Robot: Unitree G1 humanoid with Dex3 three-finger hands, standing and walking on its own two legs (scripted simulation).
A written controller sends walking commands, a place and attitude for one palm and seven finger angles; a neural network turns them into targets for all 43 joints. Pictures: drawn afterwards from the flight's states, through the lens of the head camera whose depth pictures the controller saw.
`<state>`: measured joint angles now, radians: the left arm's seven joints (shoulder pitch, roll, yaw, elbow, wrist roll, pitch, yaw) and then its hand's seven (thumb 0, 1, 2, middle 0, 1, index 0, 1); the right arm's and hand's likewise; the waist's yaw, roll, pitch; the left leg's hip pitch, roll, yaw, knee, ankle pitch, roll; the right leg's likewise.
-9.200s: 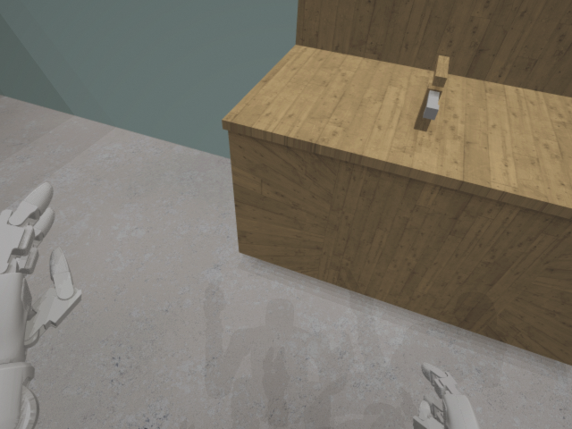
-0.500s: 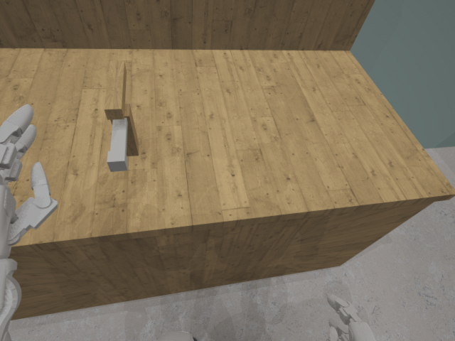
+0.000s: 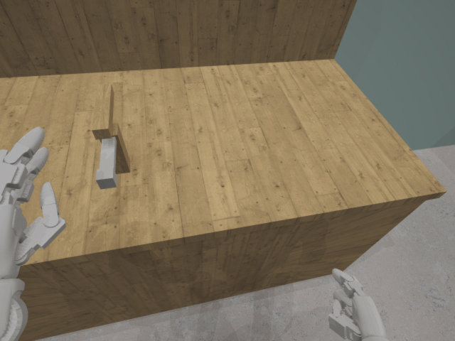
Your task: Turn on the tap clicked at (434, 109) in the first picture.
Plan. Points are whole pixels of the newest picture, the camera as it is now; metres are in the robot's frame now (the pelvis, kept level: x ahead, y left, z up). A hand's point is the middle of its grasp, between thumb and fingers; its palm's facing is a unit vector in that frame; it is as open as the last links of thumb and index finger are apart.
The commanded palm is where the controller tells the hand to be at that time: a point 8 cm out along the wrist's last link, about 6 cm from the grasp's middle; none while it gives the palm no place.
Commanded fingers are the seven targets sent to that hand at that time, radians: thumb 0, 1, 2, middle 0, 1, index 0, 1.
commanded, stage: look again from close up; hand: left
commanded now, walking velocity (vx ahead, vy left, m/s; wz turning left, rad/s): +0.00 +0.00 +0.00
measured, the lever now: (106, 178) +0.36 +0.26 +0.06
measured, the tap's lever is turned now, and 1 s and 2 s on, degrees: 0 0 0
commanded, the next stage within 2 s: shuffle to correct the standing spot in 0.10 s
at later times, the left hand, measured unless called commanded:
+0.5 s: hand (83, 213) +0.23 +0.21 +0.16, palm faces +0.30 -0.90 -0.32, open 7.4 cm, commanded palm +0.17 +0.25 +0.18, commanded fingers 0.00 0.90 0.90 -0.20 -0.30 -0.20 -0.30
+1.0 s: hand (106, 226) +0.23 +0.20 +0.13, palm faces +0.16 -0.91 -0.39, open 7.4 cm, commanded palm +0.19 +0.26 +0.18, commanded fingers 0.00 0.90 0.90 -0.20 -0.30 -0.20 -0.30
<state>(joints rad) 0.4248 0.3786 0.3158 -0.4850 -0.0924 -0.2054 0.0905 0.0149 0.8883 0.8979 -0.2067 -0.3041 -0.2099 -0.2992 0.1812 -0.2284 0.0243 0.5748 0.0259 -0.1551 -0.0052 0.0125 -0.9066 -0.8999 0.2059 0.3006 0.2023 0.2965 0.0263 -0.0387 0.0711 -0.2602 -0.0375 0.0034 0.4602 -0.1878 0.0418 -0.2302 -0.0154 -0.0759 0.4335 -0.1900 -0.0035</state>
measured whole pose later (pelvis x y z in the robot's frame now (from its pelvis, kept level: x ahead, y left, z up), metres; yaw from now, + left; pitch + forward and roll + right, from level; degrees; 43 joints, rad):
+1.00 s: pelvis +0.00 -0.01 +0.00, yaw -5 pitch -1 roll -1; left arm 0.49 0.34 0.27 -0.41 -0.04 -0.18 0.05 0.01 0.89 0.90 -0.21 -0.30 -0.21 -0.30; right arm 0.26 -0.21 0.01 0.58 0.03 -0.11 -0.02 0.01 -0.91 -0.90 0.20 0.30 0.20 0.30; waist -0.01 0.00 0.04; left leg -0.24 0.02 0.08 0.49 -0.22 0.03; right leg -0.23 0.04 0.00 0.43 -0.18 -0.02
